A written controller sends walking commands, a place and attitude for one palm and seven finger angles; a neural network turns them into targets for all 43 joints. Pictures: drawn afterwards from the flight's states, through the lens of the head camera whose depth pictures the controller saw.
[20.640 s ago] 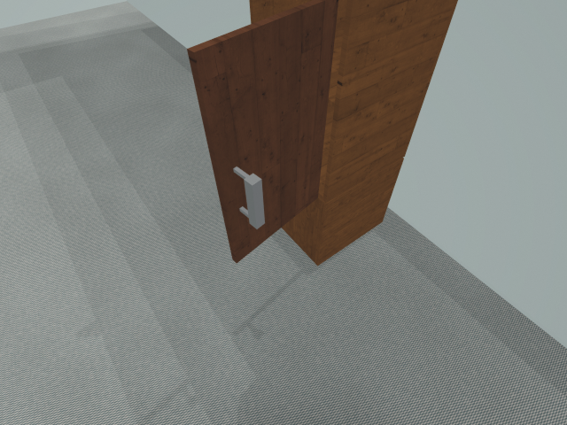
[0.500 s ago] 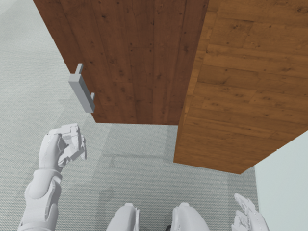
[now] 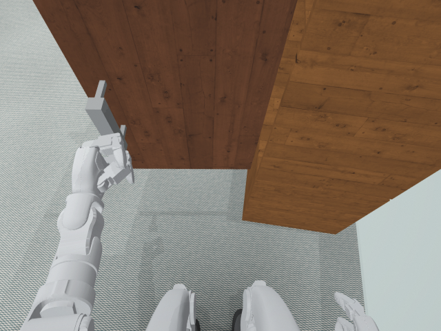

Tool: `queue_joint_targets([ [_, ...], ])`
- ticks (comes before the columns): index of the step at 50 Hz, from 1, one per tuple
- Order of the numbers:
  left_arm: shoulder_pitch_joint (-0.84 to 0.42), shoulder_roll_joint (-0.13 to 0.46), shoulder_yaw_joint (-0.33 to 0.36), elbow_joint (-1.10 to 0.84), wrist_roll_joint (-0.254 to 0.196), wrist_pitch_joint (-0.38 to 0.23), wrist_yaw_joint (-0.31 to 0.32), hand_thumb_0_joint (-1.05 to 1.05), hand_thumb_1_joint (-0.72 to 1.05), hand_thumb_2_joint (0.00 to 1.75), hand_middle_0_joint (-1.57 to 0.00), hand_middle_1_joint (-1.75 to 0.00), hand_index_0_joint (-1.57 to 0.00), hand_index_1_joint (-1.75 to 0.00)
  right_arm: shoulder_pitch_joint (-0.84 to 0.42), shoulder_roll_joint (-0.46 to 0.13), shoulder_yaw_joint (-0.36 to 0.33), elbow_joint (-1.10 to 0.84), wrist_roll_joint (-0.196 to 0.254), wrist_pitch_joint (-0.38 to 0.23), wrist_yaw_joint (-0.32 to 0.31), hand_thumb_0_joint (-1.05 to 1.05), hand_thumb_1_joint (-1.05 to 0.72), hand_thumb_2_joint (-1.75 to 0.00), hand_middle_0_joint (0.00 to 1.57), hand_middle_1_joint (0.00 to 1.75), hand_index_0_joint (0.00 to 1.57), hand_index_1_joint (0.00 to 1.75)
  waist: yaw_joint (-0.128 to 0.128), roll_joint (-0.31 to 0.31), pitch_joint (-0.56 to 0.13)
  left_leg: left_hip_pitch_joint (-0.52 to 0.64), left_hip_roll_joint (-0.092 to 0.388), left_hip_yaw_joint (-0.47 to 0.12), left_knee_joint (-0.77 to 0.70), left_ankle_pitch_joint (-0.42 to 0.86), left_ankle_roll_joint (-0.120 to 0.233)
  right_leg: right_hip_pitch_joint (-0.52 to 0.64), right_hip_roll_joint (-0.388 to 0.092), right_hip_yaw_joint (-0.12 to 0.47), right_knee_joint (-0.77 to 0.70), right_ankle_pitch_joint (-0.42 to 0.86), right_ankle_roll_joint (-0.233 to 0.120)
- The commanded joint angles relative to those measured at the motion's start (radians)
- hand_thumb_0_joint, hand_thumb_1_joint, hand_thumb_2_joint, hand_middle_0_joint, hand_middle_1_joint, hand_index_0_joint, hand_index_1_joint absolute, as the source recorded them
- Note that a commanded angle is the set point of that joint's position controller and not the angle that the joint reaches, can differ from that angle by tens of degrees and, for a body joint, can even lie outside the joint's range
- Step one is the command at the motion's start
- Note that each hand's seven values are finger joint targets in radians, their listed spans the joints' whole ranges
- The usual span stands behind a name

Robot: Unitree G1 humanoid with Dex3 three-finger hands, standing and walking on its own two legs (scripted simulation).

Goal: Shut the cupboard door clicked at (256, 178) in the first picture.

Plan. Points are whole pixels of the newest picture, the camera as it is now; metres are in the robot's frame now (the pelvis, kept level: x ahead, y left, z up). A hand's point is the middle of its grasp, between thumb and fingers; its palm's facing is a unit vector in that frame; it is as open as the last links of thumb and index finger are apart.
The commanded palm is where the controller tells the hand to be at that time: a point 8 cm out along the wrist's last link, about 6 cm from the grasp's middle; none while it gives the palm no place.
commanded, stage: bring the fist close to the handle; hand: left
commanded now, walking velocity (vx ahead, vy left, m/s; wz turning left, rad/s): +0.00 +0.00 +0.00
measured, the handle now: (111, 119) +0.50 +0.22 +0.03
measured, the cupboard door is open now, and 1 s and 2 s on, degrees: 99 95 82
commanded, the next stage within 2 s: push the door shut along its arc in 0.32 s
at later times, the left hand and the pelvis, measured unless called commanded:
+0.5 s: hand (124, 168) +0.39 +0.18 +0.03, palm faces -0.01 -1.00 -0.03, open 3.1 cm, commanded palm +0.37 +0.22 +0.03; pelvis +0.00 +0.01 +0.00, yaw +0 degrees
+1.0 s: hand (127, 142) +0.44 +0.18 +0.04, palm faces -0.11 -0.99 -0.05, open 3.1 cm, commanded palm +0.44 +0.21 +0.03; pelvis -0.01 +0.00 -0.01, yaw +0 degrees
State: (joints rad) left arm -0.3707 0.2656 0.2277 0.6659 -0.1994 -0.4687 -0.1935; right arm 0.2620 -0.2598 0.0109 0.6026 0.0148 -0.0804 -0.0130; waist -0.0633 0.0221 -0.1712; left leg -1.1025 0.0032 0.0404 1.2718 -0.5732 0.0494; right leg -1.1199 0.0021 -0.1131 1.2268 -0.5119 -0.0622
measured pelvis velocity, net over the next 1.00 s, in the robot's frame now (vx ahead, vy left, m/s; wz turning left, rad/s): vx -0.01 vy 0.00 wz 0.01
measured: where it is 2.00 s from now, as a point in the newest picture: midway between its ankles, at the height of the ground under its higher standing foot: outside the picture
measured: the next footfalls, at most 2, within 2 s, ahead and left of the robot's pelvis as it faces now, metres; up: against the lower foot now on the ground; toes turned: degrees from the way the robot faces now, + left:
none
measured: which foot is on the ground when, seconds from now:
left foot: down 0.00-1.00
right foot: down 0.00-1.00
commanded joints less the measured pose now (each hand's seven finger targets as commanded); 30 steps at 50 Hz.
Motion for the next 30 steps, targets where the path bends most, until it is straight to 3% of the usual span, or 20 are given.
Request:
queue_joint_targets([
  [1,-0.251,0.189,0.068,-0.169,0.011,-0.095,0.026,0.0,0.9,0.9,-1.3,-1.5,-1.3,-1.5,0.063,-0.149,-0.065,-0.105,-0.004,-0.013,-0.002,0.0,-0.9,-0.9,0.2,0.3,0.2,0.3,0.008,0.042,-0.44,0.227,-0.006,-0.087,-0.177,0.354,-0.031,0.311,0.003,0.11,-0.136,0.3,0.035],
  [4,-0.204,0.193,0.074,-0.178,0.008,-0.086,0.025,0.0,0.9,0.9,-1.3,-1.5,-1.3,-1.5,0.07,-0.153,-0.067,-0.117,-0.002,0.004,0.006,0.0,-0.9,-0.9,0.2,0.3,0.2,0.3,0.017,0.037,-0.459,0.26,0.0,-0.091,-0.191,0.403,-0.038,0.328,0.008,0.101,-0.138,0.332,0.034],
  [6,-0.182,0.142,0.031,-0.213,0.003,-0.082,0.023,0.0,0.9,0.9,-1.3,-1.5,-1.3,-1.5,0.066,-0.147,-0.07,-0.127,0.002,0.011,0.011,0.0,-0.9,-0.9,0.2,0.3,0.2,0.3,0.012,0.036,-0.459,0.281,0.002,-0.092,-0.203,0.416,-0.039,0.333,0.008,0.097,-0.148,0.337,0.036],
  [8,-0.181,0.131,0.024,-0.233,-0.008,-0.082,0.026,0.0,0.9,0.9,-1.3,-1.5,-1.3,-1.5,0.067,-0.148,-0.07,-0.131,0.004,0.013,0.011,0.0,-0.9,-0.9,0.2,0.3,0.2,0.3,0.007,0.029,-0.44,0.283,0.002,-0.093,-0.204,0.424,-0.037,0.334,0.011,0.094,-0.153,0.341,0.035],
  [12,-0.226,0.137,0.036,-0.188,-0.002,-0.102,0.044,0.0,0.9,0.9,-1.3,-1.5,-1.3,-1.5,0.059,-0.147,-0.068,-0.111,0.003,0.018,0.004,0.0,-0.9,-0.9,0.2,0.3,0.2,0.3,-0.018,-0.054,-0.34,0.195,-0.002,-0.086,-0.208,0.29,-0.027,0.315,0.008,0.105,-0.18,0.253,0.042],
  [15,-0.287,0.137,0.019,-0.17,0.018,-0.131,0.045,0.0,0.9,0.9,-1.3,-1.5,-1.3,-1.5,0.053,-0.148,-0.065,-0.102,-0.003,0.016,0.001,0.0,-0.9,-0.9,0.2,0.3,0.2,0.3,-0.021,0.019,-0.317,0.215,-0.004,-0.096,-0.212,0.249,-0.031,0.259,0.008,0.099,-0.173,0.196,0.034],
  [16,-0.309,0.134,0.011,-0.171,0.023,-0.139,0.044,0.0,0.9,0.9,-1.3,-1.5,-1.3,-1.5,0.053,-0.149,-0.066,-0.099,-0.003,0.015,-0.001,0.0,-0.9,-0.9,0.2,0.3,0.2,0.3,-0.026,0.019,-0.332,0.233,-0.001,-0.102,-0.207,0.26,-0.032,0.246,0.008,0.097,-0.166,0.2,0.032],
  [18,-0.334,0.125,-0.011,-0.202,0.026,-0.151,0.035,0.0,0.9,0.9,-1.3,-1.5,-1.3,-1.5,0.06,-0.155,-0.07,-0.098,-0.007,0.009,-0.001,0.0,-0.9,-0.9,0.2,0.3,0.2,0.3,-0.026,0.081,-0.384,0.306,0.002,-0.115,-0.2,0.314,-0.042,0.212,0.01,0.088,-0.151,0.221,0.028],
  [19,-0.319,0.148,0.014,-0.206,0.024,-0.153,0.033,0.0,0.9,0.9,-1.3,-1.5,-1.3,-1.5,0.063,-0.157,-0.073,-0.091,-0.008,0.011,0.0,0.0,-0.9,-0.9,0.2,0.3,0.2,0.3,-0.013,0.086,-0.429,0.341,0.006,-0.122,-0.199,0.359,-0.049,0.221,0.01,0.086,-0.144,0.247,0.026],
  [20,-0.298,0.134,0.001,-0.21,0.02,-0.152,0.028,0.0,0.9,0.9,-1.3,-1.5,-1.3,-1.5,0.059,-0.155,-0.073,-0.093,-0.008,0.011,0.002,0.0,-0.9,-0.9,0.2,0.3,0.2,0.3,-0.006,0.108,-0.444,0.363,0.007,-0.123,-0.201,0.387,-0.056,0.223,0.009,0.084,-0.143,0.257,0.026],
  [23,-0.275,0.135,-0.004,-0.202,0.012,-0.131,0.017,0.0,0.9,0.9,-1.3,-1.5,-1.3,-1.5,0.063,-0.159,-0.074,-0.097,-0.003,0.016,0.004,0.0,-0.9,-0.9,0.2,0.3,0.2,0.3,-0.01,0.084,-0.449,0.373,0.011,-0.132,-0.198,0.448,-0.06,0.23,0.013,0.075,-0.137,0.291,0.027],
  [24,-0.3,0.126,-0.021,-0.188,0.02,-0.121,0.013,0.0,0.9,0.9,-1.3,-1.5,-1.3,-1.5,0.062,-0.157,-0.073,-0.092,-0.002,0.021,0.005,0.0,-0.9,-0.9,0.2,0.3,0.2,0.3,-0.02,0.089,-0.434,0.369,0.013,-0.128,-0.197,0.437,-0.059,0.216,0.011,0.078,-0.141,0.286,0.03],
  [26,-0.35,0.146,-0.007,-0.142,0.024,-0.104,0.014,0.0,0.9,0.9,-1.3,-1.5,-1.3,-1.5,0.064,-0.158,-0.07,-0.084,0.001,0.029,0.003,0.0,-0.9,-0.9,0.2,0.3,0.2,0.3,-0.035,0.037,-0.386,0.311,0.008,-0.125,-0.198,0.368,-0.048,0.227,0.01,0.083,-0.151,0.263,0.033],
  [30,-0.428,0.201,0.043,-0.064,0.026,-0.099,0.009,0.0,0.9,0.9,-1.3,-1.5,-1.3,-1.5,0.062,-0.158,-0.06,-0.086,0.001,0.037,-0.006,0.0,-0.9,-0.9,0.2,0.3,0.2,0.3,-0.038,-0.001,-0.347,0.228,-0.004,-0.112,-0.196,0.295,-0.033,0.255,0.007,0.096,-0.16,0.236,0.033],
])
